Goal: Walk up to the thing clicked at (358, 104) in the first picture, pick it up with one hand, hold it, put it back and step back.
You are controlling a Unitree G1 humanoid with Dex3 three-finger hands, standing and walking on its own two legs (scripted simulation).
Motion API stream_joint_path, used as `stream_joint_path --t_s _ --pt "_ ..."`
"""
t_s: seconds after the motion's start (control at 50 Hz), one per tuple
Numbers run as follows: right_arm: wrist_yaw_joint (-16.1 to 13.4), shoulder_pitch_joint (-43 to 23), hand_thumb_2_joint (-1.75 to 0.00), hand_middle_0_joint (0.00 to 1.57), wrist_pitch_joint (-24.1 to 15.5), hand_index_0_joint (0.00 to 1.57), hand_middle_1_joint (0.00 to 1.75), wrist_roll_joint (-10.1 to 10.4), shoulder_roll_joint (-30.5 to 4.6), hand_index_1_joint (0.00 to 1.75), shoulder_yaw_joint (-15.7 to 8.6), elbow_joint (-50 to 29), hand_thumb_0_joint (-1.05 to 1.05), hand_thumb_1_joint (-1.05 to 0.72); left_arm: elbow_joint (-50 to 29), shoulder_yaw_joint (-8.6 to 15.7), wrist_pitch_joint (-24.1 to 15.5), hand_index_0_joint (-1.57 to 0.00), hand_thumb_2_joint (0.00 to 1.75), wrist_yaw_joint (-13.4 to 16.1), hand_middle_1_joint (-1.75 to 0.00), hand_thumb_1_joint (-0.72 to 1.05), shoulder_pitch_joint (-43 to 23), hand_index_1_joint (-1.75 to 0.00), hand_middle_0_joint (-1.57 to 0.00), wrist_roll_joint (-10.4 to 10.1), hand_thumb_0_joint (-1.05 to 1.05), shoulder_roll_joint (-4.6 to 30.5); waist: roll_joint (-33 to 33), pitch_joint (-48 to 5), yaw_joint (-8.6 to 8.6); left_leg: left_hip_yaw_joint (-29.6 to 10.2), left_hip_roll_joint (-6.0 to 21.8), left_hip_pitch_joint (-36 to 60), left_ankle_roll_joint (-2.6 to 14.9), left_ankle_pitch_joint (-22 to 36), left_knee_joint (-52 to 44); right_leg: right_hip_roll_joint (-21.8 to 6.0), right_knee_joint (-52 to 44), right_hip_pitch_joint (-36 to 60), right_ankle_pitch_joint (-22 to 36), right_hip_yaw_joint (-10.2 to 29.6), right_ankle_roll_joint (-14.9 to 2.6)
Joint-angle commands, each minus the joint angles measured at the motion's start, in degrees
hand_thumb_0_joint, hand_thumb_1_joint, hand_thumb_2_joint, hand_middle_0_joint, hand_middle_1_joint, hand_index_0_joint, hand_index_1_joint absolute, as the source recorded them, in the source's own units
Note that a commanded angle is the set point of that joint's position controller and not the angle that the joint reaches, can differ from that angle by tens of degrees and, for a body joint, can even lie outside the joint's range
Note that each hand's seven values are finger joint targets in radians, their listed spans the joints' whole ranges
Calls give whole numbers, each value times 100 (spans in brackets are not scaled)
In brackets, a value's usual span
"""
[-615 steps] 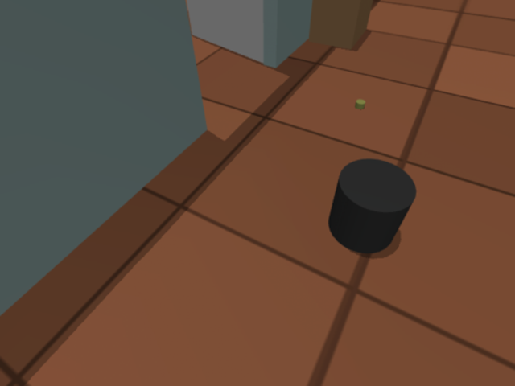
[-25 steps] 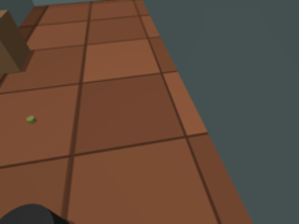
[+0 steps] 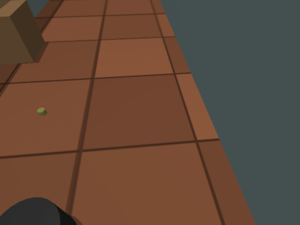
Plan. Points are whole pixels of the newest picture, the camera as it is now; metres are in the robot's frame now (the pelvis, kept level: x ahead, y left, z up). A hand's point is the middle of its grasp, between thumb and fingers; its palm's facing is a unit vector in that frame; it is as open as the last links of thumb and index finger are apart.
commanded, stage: walk up
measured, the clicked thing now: (41, 111) +1.13 +1.05 -0.75
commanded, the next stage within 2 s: stand in 1.60 s
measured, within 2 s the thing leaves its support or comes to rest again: neither
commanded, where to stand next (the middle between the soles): +0.32 -0.02 m, yaw -3 degrees
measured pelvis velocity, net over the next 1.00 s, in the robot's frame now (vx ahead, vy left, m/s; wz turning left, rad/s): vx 0.28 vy -0.01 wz -0.09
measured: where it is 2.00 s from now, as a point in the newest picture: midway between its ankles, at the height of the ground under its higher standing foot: (159, 221)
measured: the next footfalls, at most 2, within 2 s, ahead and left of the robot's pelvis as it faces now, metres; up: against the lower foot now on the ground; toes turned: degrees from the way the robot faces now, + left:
left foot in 0.02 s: +0.09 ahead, +0.13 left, +0.00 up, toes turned +3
right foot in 0.44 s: +0.30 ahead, -0.16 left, +0.00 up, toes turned -6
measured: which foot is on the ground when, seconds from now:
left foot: up 0.00-0.00, down 0.02-0.48, up 0.50-0.78, down 0.80-1.00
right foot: down 0.00-0.04, up 0.06-0.42, down 0.44-1.00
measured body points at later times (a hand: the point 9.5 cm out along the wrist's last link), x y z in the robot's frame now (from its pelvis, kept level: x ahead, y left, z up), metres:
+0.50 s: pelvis +0.16 -0.01 -0.02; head +0.19 -0.02 +0.43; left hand +0.29 +0.30 -0.12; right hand +0.16 -0.33 -0.14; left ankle +0.06 +0.13 -0.72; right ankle +0.25 -0.13 -0.74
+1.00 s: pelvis +0.28 -0.01 -0.02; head +0.31 +0.01 +0.43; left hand +0.37 +0.29 -0.16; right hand +0.36 -0.33 -0.12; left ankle +0.35 +0.11 -0.74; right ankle +0.26 -0.15 -0.74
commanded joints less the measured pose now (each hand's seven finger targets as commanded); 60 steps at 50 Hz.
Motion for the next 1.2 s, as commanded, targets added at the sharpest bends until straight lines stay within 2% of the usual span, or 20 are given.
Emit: stream_joint_path --t_s 0.0,0.02,0.04,0.1,0.2,0.34,0.42,0.46,0.48,0.58,0.68,0.74,0.76,0.78,0.8,0.82,0.94,0.98,1.02,1.18 --pt "-100 1738 -90 20 -236 20 30 -91 -1264 30 -588 -5 0 -90 -944 235 33 -20 90 24 -30 90 -1006 -30 -20 -41 0 1103 561 -271 -1114 160 -266 2732 -70 777 -982 -334 1135 -2800 -2497 214 -494" --pt "-196 2181 -90 20 -263 20 30 -189 -1815 30 -700 -54 0 -90 -1104 73 64 -20 90 22 -30 90 -897 -30 -20 -66 0 553 2297 -123 -1319 -2206 1040 2662 259 -1649 -2365 599 3373 -3873 -2560 84 -299" --pt "-224 1263 -90 20 -316 20 30 -137 -2026 30 -644 -515 0 -90 -1076 161 106 -20 90 63 -30 90 -785 -30 -20 -129 0 846 1348 200 -909 -4078 1964 1361 753 -2782 -3252 581 3947 -3688 -1781 1316 -207" --pt "-261 95 -90 20 -412 20 30 15 -1656 30 -457 -964 0 -90 -558 199 81 -20 90 49 -30 90 271 -30 -20 -263 0 1314 502 362 -120 -2339 1498 1033 808 -1413 -2891 96 3909 -2981 -598 1682 -139" --pt "-237 564 -90 20 -522 20 30 19 -1502 30 -428 -1071 0 -90 -692 188 40 -20 90 -48 -30 90 21 -30 -20 -189 0 1238 648 579 -366 -972 1263 1095 949 769 -2786 19 2599 -2590 -100 1361 183" --pt "-232 734 -90 20 -453 20 30 63 -1527 30 -424 -1399 0 -90 -1057 136 -36 -20 90 -145 -30 90 -446 -30 -20 -179 0 977 736 306 -442 -192 1115 1010 830 2321 -2059 89 1118 -1370 426 479 -81" --pt "-277 849 -90 20 -417 20 30 107 -1201 30 -263 -1613 0 -90 -848 350 -155 -20 90 -21 -30 90 791 -30 -20 -185 0 1317 -438 -515 254 230 582 514 494 3207 530 324 332 716 186 515 -323" --pt "-302 1139 -90 20 -390 20 30 219 -1031 30 -172 -1748 0 -90 -967 517 -184 -20 90 79 -30 90 1311 -30 -20 -257 0 2097 -1820 -811 335 232 -678 -1411 76 -423 2954 -1822 -936 1596 -263 4481 -1449" --pt "-358 931 -90 20 -337 20 30 132 -1327 30 -258 -1613 0 -90 -1083 489 -162 -20 90 100 -30 90 985 -30 -20 -339 0 1992 -990 -436 267 -314 -230 -1365 49 -603 3419 -1944 -897 835 -498 4366 -1713" --pt "-181 1212 -90 20 -321 20 30 133 -1112 30 -244 -1382 0 -90 -1431 274 -208 -20 90 143 -30 90 260 -30 -20 -263 0 1382 -873 88 -178 -139 91 -850 -22 292 2050 -792 -712 -585 345 1833 -1298" --pt "-274 879 -90 20 -360 20 30 85 -837 30 -177 -1389 0 -90 -1602 174 -136 -20 90 187 -30 90 179 -30 -20 -205 0 1330 -963 -132 -78 235 -35 -163 -237 892 278 -861 -46 -900 1818 1411 -1304" --pt "-394 1026 -90 20 -419 20 30 72 -920 30 -218 -1186 0 -90 -1628 34 19 -20 90 228 -30 90 -152 -30 -20 -295 0 1103 -376 -439 -381 225 -278 1150 -63 2214 -616 -554 993 -1659 1087 1149 -816" --pt "-438 1053 -90 20 -440 20 30 31 -1153 30 -260 -1202 0 -90 -1642 -60 61 -20 90 238 -30 90 -159 -30 -20 -322 0 894 140 -398 -443 -407 227 1188 95 2247 -1132 -252 1373 -1914 317 1003 -540" --pt "-457 786 -90 20 -486 20 30 -30 -1527 30 -287 -1344 0 -90 -1597 -123 120 -20 90 244 -30 90 137 -30 -20 -391 0 642 921 -507 -224 -2197 1433 1007 515 2051 -1711 356 2027 -2040 -735 880 -182" --pt "-462 452 -90 20 -471 20 30 70 -1751 30 -296 -1489 0 -90 -1369 -32 220 -20 90 304 -30 90 451 -30 -20 -399 0 1020 831 -546 -143 -2846 2011 527 1177 1717 -1922 418 2647 -1572 -1996 1034 -91" --pt "-466 232 -90 20 -434 20 30 72 -1717 30 -285 -1441 0 -90 -1175 38 262 -20 90 338 -30 90 404 -30 -20 -369 0 1221 713 -403 -135 -2799 1920 276 1320 1494 -1850 282 2970 -1419 -2122 1234 -93" --pt "-476 -314 -90 20 -279 20 30 91 -1429 30 -94 -1305 0 -90 -668 20 137 -20 90 328 -30 90 394 -30 -20 -322 0 993 1140 -640 -23 -973 1026 292 759 3375 -742 267 1103 -595 -858 704 -48" --pt "-444 -381 -90 20 -196 20 30 197 -1276 30 -23 -1286 0 -90 -555 34 78 -20 90 357 -30 90 355 -30 -20 -252 0 1175 785 -767 3 -788 833 -29 386 2942 -456 113 466 -24 383 962 -101" --pt "-424 -401 -90 20 -130 20 30 289 -989 30 29 -1140 0 -90 -646 27 34 -20 90 333 -30 90 -339 -30 -20 -255 0 1591 -220 -517 -324 -286 127 499 -28 1206 -329 -723 133 -1202 282 2047 -563" --pt "-351 -902 -90 20 -143 20 30 274 -1019 30 123 -529 0 -90 -222 -138 -13 -20 90 376 -30 90 -625 -30 -20 -333 0 1254 -420 -558 -231 -266 342 915 59 2766 -720 -379 92 -505 1679 1282 -177"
